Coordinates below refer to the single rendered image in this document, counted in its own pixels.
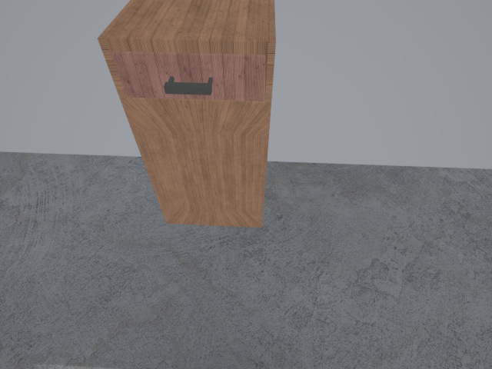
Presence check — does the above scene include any drawer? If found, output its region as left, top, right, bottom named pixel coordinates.
left=112, top=52, right=265, bottom=101

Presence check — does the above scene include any handle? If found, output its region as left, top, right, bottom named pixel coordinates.
left=164, top=76, right=213, bottom=95

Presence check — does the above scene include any cabinet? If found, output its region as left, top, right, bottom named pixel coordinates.
left=98, top=0, right=276, bottom=228

